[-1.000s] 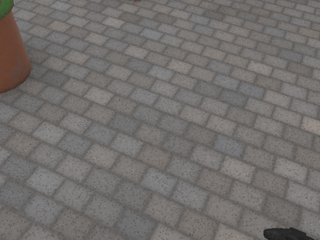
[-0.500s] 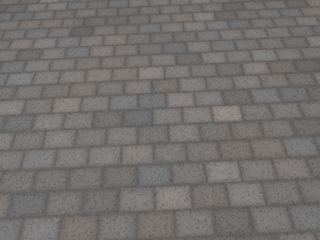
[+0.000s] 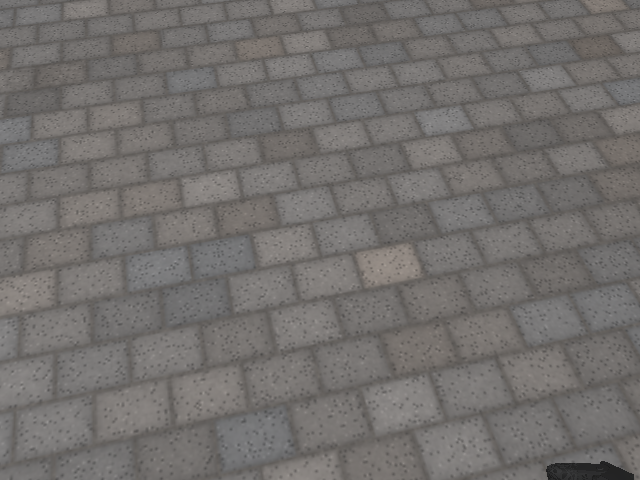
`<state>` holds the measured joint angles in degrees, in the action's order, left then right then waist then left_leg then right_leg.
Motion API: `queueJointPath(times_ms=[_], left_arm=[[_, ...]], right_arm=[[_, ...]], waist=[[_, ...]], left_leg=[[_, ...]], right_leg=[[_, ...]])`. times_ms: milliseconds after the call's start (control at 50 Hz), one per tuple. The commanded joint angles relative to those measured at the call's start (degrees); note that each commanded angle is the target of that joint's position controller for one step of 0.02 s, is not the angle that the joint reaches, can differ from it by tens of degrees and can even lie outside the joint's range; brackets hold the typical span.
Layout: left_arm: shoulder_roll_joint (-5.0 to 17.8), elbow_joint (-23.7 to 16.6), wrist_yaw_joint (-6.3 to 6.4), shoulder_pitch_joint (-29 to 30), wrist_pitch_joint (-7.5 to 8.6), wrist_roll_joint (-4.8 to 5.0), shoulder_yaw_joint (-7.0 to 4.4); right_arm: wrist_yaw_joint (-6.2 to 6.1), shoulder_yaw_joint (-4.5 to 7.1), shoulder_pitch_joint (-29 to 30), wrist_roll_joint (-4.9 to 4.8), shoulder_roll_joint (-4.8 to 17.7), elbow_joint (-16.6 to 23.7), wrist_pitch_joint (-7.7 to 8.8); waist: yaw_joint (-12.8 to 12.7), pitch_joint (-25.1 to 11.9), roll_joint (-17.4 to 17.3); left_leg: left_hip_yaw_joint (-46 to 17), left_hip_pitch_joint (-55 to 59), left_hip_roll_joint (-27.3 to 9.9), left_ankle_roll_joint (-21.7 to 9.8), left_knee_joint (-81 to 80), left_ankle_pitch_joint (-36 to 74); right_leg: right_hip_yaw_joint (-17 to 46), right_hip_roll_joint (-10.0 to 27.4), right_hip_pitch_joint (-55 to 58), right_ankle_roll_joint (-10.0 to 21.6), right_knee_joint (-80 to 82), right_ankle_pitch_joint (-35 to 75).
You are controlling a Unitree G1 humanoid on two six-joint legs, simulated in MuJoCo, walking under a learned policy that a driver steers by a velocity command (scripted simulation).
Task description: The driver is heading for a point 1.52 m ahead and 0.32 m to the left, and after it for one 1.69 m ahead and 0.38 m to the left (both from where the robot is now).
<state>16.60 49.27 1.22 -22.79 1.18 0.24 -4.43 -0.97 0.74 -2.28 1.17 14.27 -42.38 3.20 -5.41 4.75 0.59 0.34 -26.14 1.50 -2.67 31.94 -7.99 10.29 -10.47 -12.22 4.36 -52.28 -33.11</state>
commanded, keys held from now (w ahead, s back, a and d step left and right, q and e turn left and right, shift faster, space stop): e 0.08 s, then no key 0.30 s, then q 0.62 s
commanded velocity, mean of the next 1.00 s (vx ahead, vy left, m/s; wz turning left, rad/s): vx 0.04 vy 0.00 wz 0.05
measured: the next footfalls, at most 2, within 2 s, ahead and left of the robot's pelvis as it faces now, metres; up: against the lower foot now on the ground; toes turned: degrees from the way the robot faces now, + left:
right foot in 0.40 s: +0.04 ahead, -0.11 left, +0.00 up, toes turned -7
left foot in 0.78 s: +0.00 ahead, +0.10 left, +0.00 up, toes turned +5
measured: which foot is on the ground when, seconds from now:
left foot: down 0.00-0.40, up 0.42-0.76, down 0.78-1.00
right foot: up 0.00-0.38, down 0.40-0.78, up 0.80-1.00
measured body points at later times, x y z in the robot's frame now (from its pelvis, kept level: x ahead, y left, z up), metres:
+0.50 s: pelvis +0.02 -0.01 +0.02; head +0.02 -0.03 +0.47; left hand +0.17 +0.21 -0.09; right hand +0.04 -0.27 -0.12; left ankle +0.08 +0.10 -0.70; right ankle +0.00 -0.10 -0.72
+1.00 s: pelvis -0.02 +0.03 +0.03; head +0.01 +0.06 +0.47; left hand +0.05 +0.32 -0.11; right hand +0.10 -0.24 -0.08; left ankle -0.04 +0.09 -0.72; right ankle -0.01 -0.12 -0.64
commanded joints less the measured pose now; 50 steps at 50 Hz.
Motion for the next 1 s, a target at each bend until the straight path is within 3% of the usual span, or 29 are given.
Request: queueJointPath(times_ms=[20,40,80,140,200,300,360,380,400,420,440,460,480,500,540,560,620,700,740,760,780,800,820,840,860,880,920,960,1000], left_arm=[[7.40,-2.48,-0.18,-7.05,-1.68,-1.85,-1.45],[6.97,-4.02,-0.94,-1.10,-2.48,-2.18,-1.43],[5.06,-4.54,-2.23,0.14,-4.08,-1.82,-1.11],[3.29,-4.93,-2.14,-0.12,-4.37,-1.17,-0.68],[2.33,-5.59,-2.11,1.92,-4.75,-1.65,0.00],[1.74,-7.26,-2.34,7.56,-4.86,-1.17,1.44],[1.22,-6.07,-1.90,4.63,-3.68,-1.41,2.00],[2.27,-6.12,-1.76,4.78,-3.05,-1.68,2.06],[4.46,-6.79,-1.37,5.39,-2.37,-2.74,2.15],[6.57,-7.45,-0.67,10.33,-2.16,-2.04,1.94],[2.51,-7.36,-0.32,13.03,-1.38,-2.50,2.88],[2.09,-7.15,0.14,15.20,-0.81,-2.43,3.15],[3.02,-6.96,0.59,15.52,-0.61,-2.46,2.88],[4.01,-6.56,1.06,14.51,-0.32,-1.78,2.57],[4.27,-5.93,1.29,11.65,-0.47,-0.84,2.09],[4.22,-5.58,1.55,10.88,-0.84,-0.70,2.03],[4.10,-5.02,1.78,10.41,-1.77,-1.51,1.44],[5.27,-4.92,1.47,11.59,-2.27,-1.67,0.33],[6.20,-4.64,1.19,13.09,-2.56,-1.21,-0.33],[6.65,-4.51,1.04,13.56,-2.73,-1.09,-0.65],[5.96,-4.18,0.81,12.48,-2.78,-1.24,-0.79],[1.91,-6.30,0.40,11.35,-3.08,-1.70,0.00],[1.21,-8.59,1.00,17.75,-3.89,-1.64,0.79],[2.08,-7.98,0.90,17.69,-4.18,-1.32,0.68],[2.60,-6.92,0.43,17.04,-3.94,-0.53,0.41],[3.56,-6.12,0.11,16.13,-3.54,-0.51,0.18],[3.91,-5.56,-0.34,14.50,-3.53,-1.83,0.06],[3.32,-5.82,-0.17,13.78,-3.77,-1.49,0.19],[2.95,-6.42,0.11,14.78,-4.25,-1.21,0.33]], right_arm=[[-0.95,2.05,-9.41,-1.49,6.65,3.30,-1.57],[-1.26,1.29,-6.09,-0.95,4.99,3.78,-2.07],[-1.68,1.52,-5.52,0.06,6.50,3.10,-2.47],[-1.07,1.40,-7.91,0.32,5.69,1.71,-1.65],[-0.65,1.76,-8.99,0.46,6.47,0.62,-1.37],[0.40,2.70,-10.67,0.65,8.77,-0.37,-2.74],[0.67,2.96,-12.00,-0.15,9.45,-1.34,-3.98],[0.81,2.92,-14.35,0.05,8.69,-2.18,-4.11],[1.49,1.67,-17.02,0.14,3.52,-1.64,-3.92],[1.11,0.81,-16.91,-0.81,0.86,-1.12,-4.01],[1.13,1.40,-14.49,-0.75,3.81,-2.26,-4.73],[1.45,1.80,-14.19,-1.01,4.08,-2.23,-4.97],[1.48,2.36,-14.38,-0.93,5.36,-2.75,-4.99],[1.45,2.92,-15.23,-0.38,6.35,-3.07,-5.08],[1.12,3.15,-17.52,-0.15,5.61,-3.85,-4.94],[0.87,3.10,-16.67,-0.36,4.95,-3.39,-5.15],[0.43,3.12,-15.59,-0.74,4.44,-2.84,-5.76],[0.76,3.07,-15.19,-1.13,3.89,-1.87,-6.12],[1.48,2.70,-16.57,-1.12,2.38,-1.76,-6.22],[1.77,2.64,-17.39,-1.05,2.41,-1.74,-5.98],[1.73,3.18,-17.09,-0.34,4.95,-1.30,-5.39],[1.49,4.79,-18.15,0.35,12.72,-0.40,-4.56],[1.49,5.75,-22.61,-0.11,15.94,-1.48,-4.59],[1.24,5.37,-22.21,-0.22,13.48,-1.73,-4.85],[0.85,4.81,-17.70,-0.59,11.28,-0.86,-5.19],[0.43,4.56,-14.03,-0.57,10.56,0.03,-5.60],[0.29,4.67,-13.09,-0.86,10.21,0.95,-5.27],[0.68,4.80,-15.12,-1.41,9.69,0.55,-4.90],[0.60,4.99,-16.06,-1.18,9.95,0.37,-4.81]], waist=[[3.49,-19.45,-5.25],[3.97,-11.85,-4.24],[3.35,-6.93,-7.70],[2.85,-8.76,-7.08],[3.00,-8.85,-8.55],[5.53,-7.99,-10.31],[3.80,-6.77,-7.88],[3.90,-5.57,-5.12],[5.79,-7.20,6.09],[6.81,-3.35,14.91],[6.33,-1.00,8.73],[7.50,-0.94,9.15],[7.42,-0.65,8.85],[7.18,-1.66,9.17],[6.30,-4.76,6.48],[5.88,-5.45,5.98],[4.89,-5.21,7.27],[4.57,-6.69,8.01],[5.89,-7.55,7.15],[7.09,-7.53,6.08],[7.13,-6.97,0.61],[5.32,-6.90,-15.65],[9.58,-4.97,-17.42],[8.27,-3.49,-9.16],[6.40,-2.02,-6.13],[4.78,-1.20,-5.47],[4.65,-4.59,-6.36],[5.25,-6.72,-4.59],[5.99,-6.35,-5.05]], left_leg=[[-27.51,26.77,-27.03,-12.82,-8.21,30.56],[-19.16,19.37,-21.43,-9.97,-12.53,19.77],[-9.96,11.88,-16.67,-8.82,-15.81,18.22],[-5.92,11.69,-15.30,-10.01,-15.79,22.62],[-4.33,11.67,-15.60,-10.42,-16.54,15.95],[-5.29,9.76,-15.71,-9.90,-17.73,-1.46],[-5.08,5.98,-15.23,-6.96,-14.16,-2.10],[-4.13,3.33,-14.10,-3.60,-12.30,-3.18],[0.35,0.14,-9.13,0.37,-2.99,-11.00],[3.71,3.68,-2.53,2.26,-2.12,-18.57],[-0.43,10.42,-4.35,2.30,3.14,-15.86],[0.16,9.78,-2.48,1.92,4.65,-13.31],[0.31,7.75,-1.54,1.77,7.76,-13.04],[0.15,5.72,-1.13,1.51,10.94,-13.91],[0.31,2.80,-0.32,1.99,17.51,-18.40],[0.29,1.25,-0.76,2.30,18.59,-19.84],[0.99,0.69,-1.56,3.33,17.03,-21.12],[3.14,4.89,-1.28,2.85,11.21,-20.28],[4.98,9.37,-0.62,1.22,3.65,-15.90],[5.05,13.45,-0.16,0.27,-3.56,-9.18],[-1.91,17.41,-2.72,-1.10,-10.75,-2.53],[-23.07,23.91,-18.70,-5.30,-12.37,20.96],[-29.52,20.05,-24.61,-13.66,-14.02,33.67],[-25.43,19.16,-21.90,-14.77,-13.97,28.37],[-21.23,17.95,-17.91,-13.11,-14.14,22.06],[-18.63,17.79,-14.65,-10.68,-14.34,19.41],[-16.52,21.11,-12.13,-9.91,-14.15,23.49],[-16.67,24.45,-12.25,-10.41,-13.35,24.82],[-17.73,25.46,-12.32,-10.47,-13.27,21.26]], right_leg=[[-4.29,5.82,-16.33,-1.68,-24.85,0.23],[-5.52,6.92,-16.41,-2.81,-22.07,3.61],[-6.74,7.87,-14.24,-4.62,-20.58,7.36],[-6.24,6.57,-12.60,-4.97,-16.82,9.11],[-7.19,7.72,-12.00,-4.63,-8.96,9.99],[-10.75,8.51,-4.62,-3.61,7.97,8.90],[-12.48,8.12,5.18,-1.53,24.88,16.11],[-8.75,9.96,8.15,-0.56,32.13,19.37],[6.19,22.42,11.18,1.07,40.70,15.24],[12.61,31.07,-3.40,6.34,43.00,18.79],[7.11,27.58,-8.70,6.35,42.41,17.48],[3.25,24.91,-7.89,5.21,41.34,19.31],[0.28,23.25,-5.23,4.52,39.79,25.73],[-1.70,23.10,-1.55,4.75,37.22,35.48],[-3.78,24.33,5.11,6.83,32.51,52.52],[-4.22,25.00,7.66,7.57,31.53,55.42],[-5.00,25.47,9.14,8.03,30.16,52.67],[-5.30,26.61,7.92,8.05,28.25,49.56],[-7.04,26.59,6.07,6.28,25.32,46.82],[-8.76,25.56,3.22,3.90,22.66,42.04],[-11.59,22.72,-2.03,-0.03,16.40,30.96],[-17.90,14.27,-15.84,-4.93,1.44,6.51],[-12.60,8.55,-21.34,-4.79,-5.77,-5.22],[-9.03,10.62,-21.21,-4.51,-10.79,-1.80],[-8.02,11.39,-21.05,-4.19,-11.38,3.74],[-7.82,11.66,-21.21,-4.21,-10.44,7.67],[-8.52,10.78,-20.33,-4.85,-11.29,11.85],[-8.19,10.37,-20.87,-5.98,-10.99,12.84],[-7.98,10.51,-22.11,-6.54,-8.09,13.21]])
